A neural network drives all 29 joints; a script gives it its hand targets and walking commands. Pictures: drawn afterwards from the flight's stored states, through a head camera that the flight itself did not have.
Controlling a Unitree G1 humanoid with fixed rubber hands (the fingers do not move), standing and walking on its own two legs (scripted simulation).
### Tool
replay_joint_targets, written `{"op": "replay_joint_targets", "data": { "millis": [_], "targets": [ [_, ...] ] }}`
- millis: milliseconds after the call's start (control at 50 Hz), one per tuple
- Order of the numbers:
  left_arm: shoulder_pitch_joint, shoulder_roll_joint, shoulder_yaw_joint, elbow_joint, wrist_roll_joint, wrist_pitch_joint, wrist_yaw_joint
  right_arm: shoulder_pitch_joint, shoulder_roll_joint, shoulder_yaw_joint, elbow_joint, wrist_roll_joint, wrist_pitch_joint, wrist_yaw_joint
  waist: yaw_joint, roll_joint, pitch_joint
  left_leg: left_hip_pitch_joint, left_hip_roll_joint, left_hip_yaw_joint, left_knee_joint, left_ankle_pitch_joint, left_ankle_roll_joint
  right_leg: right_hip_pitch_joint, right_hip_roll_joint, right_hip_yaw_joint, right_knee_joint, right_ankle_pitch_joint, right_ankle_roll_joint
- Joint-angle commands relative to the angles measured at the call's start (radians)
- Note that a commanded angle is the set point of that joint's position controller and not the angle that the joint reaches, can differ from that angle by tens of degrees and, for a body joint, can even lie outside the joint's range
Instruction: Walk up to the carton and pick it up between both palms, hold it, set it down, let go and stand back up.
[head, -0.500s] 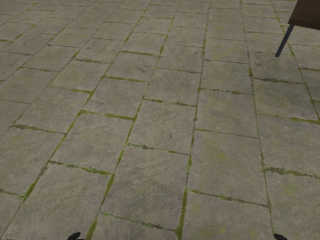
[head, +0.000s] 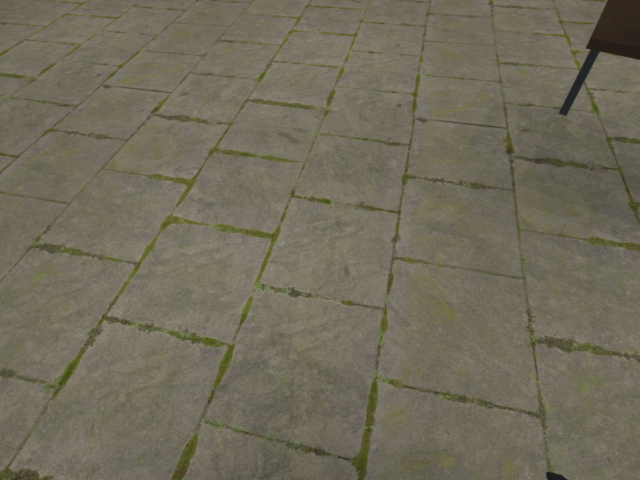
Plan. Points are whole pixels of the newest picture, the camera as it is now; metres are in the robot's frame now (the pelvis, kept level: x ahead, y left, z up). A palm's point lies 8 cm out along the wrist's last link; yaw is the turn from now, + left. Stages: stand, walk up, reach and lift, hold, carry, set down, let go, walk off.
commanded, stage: stand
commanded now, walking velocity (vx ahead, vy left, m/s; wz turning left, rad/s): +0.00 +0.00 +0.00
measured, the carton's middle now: out of the picture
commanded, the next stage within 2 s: walk up in 0.14 s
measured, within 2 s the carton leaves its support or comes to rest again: neither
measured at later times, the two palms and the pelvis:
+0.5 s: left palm out of the picture +0.09 +0.30 -0.12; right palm out of the picture +0.08 -0.32 -0.11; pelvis +0.02 -0.01 -0.01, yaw -6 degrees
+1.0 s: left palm (264, 402) +0.24 +0.12 -0.12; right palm out of the picture +0.12 -0.49 -0.11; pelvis +0.12 -0.17 -0.01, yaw -17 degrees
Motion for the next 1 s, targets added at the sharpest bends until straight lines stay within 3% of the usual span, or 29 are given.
{"op": "replay_joint_targets", "data": {
  "millis": [0,20,60,160,200,240,280,300,320,340,360,380,400,440,520,560,600,660,680,700,720,740,760,780,820,840,900,920,980],
  "targets": [
    [-0.042,0.192,0.036,-0.067,0.0,-0.028,0.022,-0.035,-0.208,-0.035,-0.056,-0.004,-0.025,-0.008,-0.005,0.016,-0.09,0.007,0.119,-0.107,-0.07,0.05,0.014,0.021,-0.102,0.1,-0.064,0.034,-0.044],
    [-0.029,0.213,0.037,-0.068,-0.007,-0.026,0.016,-0.048,-0.227,-0.036,-0.049,-0.004,-0.021,-0.007,0.009,0.066,-0.061,-0.014,0.114,-0.102,-0.077,0.052,0.018,0.027,-0.102,0.098,-0.059,0.063,-0.044],
    [-0.047,0.208,0.044,-0.065,-0.004,-0.025,0.016,-0.04,-0.213,-0.038,-0.05,0.005,-0.017,-0.011,-0.008,-0.018,-0.104,0.024,0.123,-0.101,-0.065,0.088,0.017,0.031,-0.101,0.087,-0.057,0.078,-0.045],
    [-0.045,0.201,0.05,-0.071,-0.001,-0.02,0.017,-0.058,-0.257,-0.047,-0.048,-0.003,-0.023,-0.016,0.001,0.043,-0.083,0.024,0.127,-0.097,-0.06,0.116,0.012,0.021,-0.1,0.084,-0.052,0.091,-0.042],
    [-0.018,0.162,0.035,-0.061,0.0,-0.017,0.021,-0.04,-0.252,-0.05,-0.045,-0.004,-0.021,-0.016,0.006,0.006,-0.084,0.005,0.134,-0.115,-0.071,0.13,0.019,0.057,-0.102,0.08,-0.049,0.096,-0.052],
    [-0.033,0.2,0.046,-0.071,-0.007,-0.017,0.025,-0.025,-0.225,-0.046,-0.045,-0.004,-0.012,-0.013,0.005,0.042,-0.109,0.023,0.135,-0.101,-0.066,0.195,0.023,0.072,-0.106,0.084,-0.034,0.138,-0.049],
    [-0.011,0.185,0.038,-0.062,-0.009,-0.016,0.02,-0.036,-0.208,-0.035,-0.044,0.003,-0.02,-0.01,-0.003,-0.049,-0.099,0.035,0.129,-0.115,-0.063,0.161,0.023,0.047,-0.098,0.07,-0.046,0.119,-0.04],
    [-0.023,0.197,0.042,-0.065,-0.003,-0.019,0.023,-0.019,-0.21,-0.035,-0.049,0.005,-0.018,-0.011,-0.005,-0.015,-0.117,0.048,0.129,-0.099,-0.048,0.169,0.022,0.051,-0.103,0.085,-0.051,0.122,-0.046],
    [-0.004,0.28,0.12,-0.213,0.029,0.005,-0.033,0.096,-0.345,-0.129,-0.11,-0.025,-0.043,-0.019,-0.056,-0.095,-0.177,0.266,0.15,-0.096,0.022,-0.181,0.074,-0.214,-0.04,0.119,0.082,-0.16,-0.097],
    [-0.064,0.247,0.114,-0.212,0.034,0.025,-0.055,0.152,-0.401,-0.16,-0.087,-0.035,-0.048,-0.025,-0.085,0.01,-0.109,0.352,0.263,-0.199,-0.051,-0.417,0.137,-0.452,-0.016,0.055,0.192,-0.322,-0.082],
    [-0.118,0.238,0.114,-0.249,0.043,0.038,-0.067,0.168,-0.43,-0.179,-0.099,-0.039,-0.051,-0.035,-0.108,0.136,-0.029,0.302,0.42,-0.365,-0.187,-0.478,0.2,-0.583,-0.022,0.055,0.471,-0.313,-0.053],
    [-0.078,0.253,0.112,-0.257,0.048,0.047,-0.07,0.117,-0.418,-0.18,-0.137,-0.029,-0.058,-0.036,-0.064,0.063,0.0,0.233,0.48,-0.377,-0.204,-0.418,0.216,-0.607,-0.071,0.092,0.576,-0.279,-0.043],
    [-0.085,0.233,0.11,-0.276,0.042,0.049,-0.08,0.101,-0.432,-0.178,-0.138,-0.031,-0.061,-0.039,-0.061,0.038,-0.011,0.125,0.504,-0.347,-0.232,-0.341,0.201,-0.534,-0.096,0.126,0.576,-0.267,-0.033],
    [-0.062,0.25,0.135,-0.308,0.033,0.048,-0.098,0.025,-0.395,-0.17,-0.195,-0.037,-0.073,-0.04,-0.031,0.073,0.034,0.037,0.463,-0.304,-0.242,-0.329,0.218,-0.493,-0.124,0.146,0.633,-0.213,-0.042],
    [0.052,0.237,0.146,-0.294,0.008,0.047,-0.132,-0.031,-0.392,-0.18,-0.234,-0.049,-0.083,-0.024,0.021,0.185,0.041,0.082,0.34,-0.03,-0.151,-0.185,0.185,-0.424,-0.15,0.073,0.464,-0.179,-0.028],
    [0.046,0.221,0.148,-0.304,0.015,0.041,-0.141,-0.024,-0.371,-0.174,-0.239,-0.048,-0.084,-0.02,0.018,0.158,0.02,0.042,0.294,0.056,-0.101,-0.13,0.168,-0.346,-0.13,0.018,0.349,-0.151,-0.023],
    [-0.007,0.222,0.152,-0.325,0.014,0.03,-0.148,0.056,-0.373,-0.168,-0.241,-0.031,-0.084,-0.016,-0.025,0.144,0.011,-0.041,0.274,0.093,-0.06,-0.144,0.153,-0.259,-0.108,-0.03,0.312,-0.072,-0.025],
    [0.115,0.228,0.164,-0.27,0.012,0.026,-0.138,-0.017,-0.386,-0.164,-0.257,-0.032,-0.074,-0.01,0.049,0.097,-0.001,-0.232,0.255,0.157,0.075,-0.346,0.126,-0.047,-0.061,-0.121,0.262,0.044,-0.047],
    [0.2,0.279,0.176,-0.243,0.016,0.02,-0.129,-0.012,-0.358,-0.157,-0.262,-0.033,-0.068,-0.009,0.09,0.011,-0.032,-0.249,0.228,0.178,0.221,-0.418,0.108,0.016,-0.051,-0.106,0.288,-0.008,-0.053],
    [0.34,0.353,0.206,-0.217,0.023,0.006,-0.108,0.036,-0.31,-0.135,-0.277,-0.039,-0.063,-0.007,0.157,-0.202,-0.123,-0.289,0.164,0.217,0.513,-0.377,0.091,0.144,-0.026,-0.05,0.234,-0.145,-0.077],
    [0.425,0.426,0.227,-0.205,0.024,0.003,-0.084,0.057,-0.242,-0.106,-0.293,-0.046,-0.064,-0.002,0.199,-0.39,-0.094,-0.472,0.056,0.208,0.774,-0.463,0.056,0.181,-0.13,0.215,0.058,-0.419,-0.128],
    [0.348,0.468,0.225,-0.258,0.02,-0.003,-0.084,0.082,-0.263,-0.097,-0.318,-0.013,-0.062,0.003,0.153,-0.456,-0.05,-0.602,-0.001,0.132,0.881,-0.466,0.02,0.121,-0.263,0.651,-0.199,-0.641,-0.205],
    [0.29,0.459,0.224,-0.252,0.005,0.003,-0.088,0.099,-0.335,-0.123,-0.297,-0.011,-0.059,0.002,0.102,-0.313,-0.016,-0.537,0.043,0.08,0.877,-0.448,0.011,0.042,-0.299,0.738,-0.237,-0.709,-0.264],
    [0.206,0.45,0.219,-0.288,-0.001,0.009,-0.086,0.145,-0.375,-0.137,-0.269,-0.005,-0.069,0.002,0.063,-0.3,-0.046,-0.511,0.077,0.04,0.868,-0.42,0.016,0.034,-0.314,0.744,-0.219,-0.71,-0.297],
    [0.148,0.365,0.196,-0.336,-0.015,-0.001,-0.067,0.15,-0.342,-0.124,-0.25,0.014,-0.081,0.0,0.026,-0.204,-0.03,-0.476,0.132,0.001,0.798,-0.312,0.023,-0.004,-0.253,0.526,-0.125,-0.343,-0.284],
    [0.118,0.334,0.18,-0.336,-0.009,-0.002,-0.063,0.161,-0.327,-0.122,-0.245,0.007,-0.084,0.004,0.017,-0.178,-0.024,-0.402,0.136,0.012,0.721,-0.285,0.014,-0.071,-0.223,0.411,-0.091,-0.261,-0.26],
    [0.138,0.303,0.164,-0.355,0.004,-0.009,-0.059,0.191,-0.297,-0.119,-0.254,-0.004,-0.08,0.005,0.017,-0.106,-0.075,-0.291,0.11,0.062,0.545,-0.293,0.011,-0.088,-0.166,0.298,-0.049,-0.2,-0.265],
    [0.147,0.283,0.155,-0.361,-0.002,-0.015,-0.058,0.172,-0.294,-0.121,-0.265,-0.008,-0.082,0.007,0.011,-0.052,-0.041,-0.307,0.102,0.042,0.51,-0.252,0.023,-0.128,-0.163,0.302,-0.059,-0.187,-0.264],
    [0.174,0.304,0.148,-0.372,-0.003,-0.024,-0.067,0.14,-0.281,-0.119,-0.289,-0.011,-0.082,0.011,0.025,-0.087,-0.027,-0.307,0.103,0.059,0.425,-0.164,0.023,-0.116,-0.196,0.322,-0.121,-0.318,-0.268]
  ]
}}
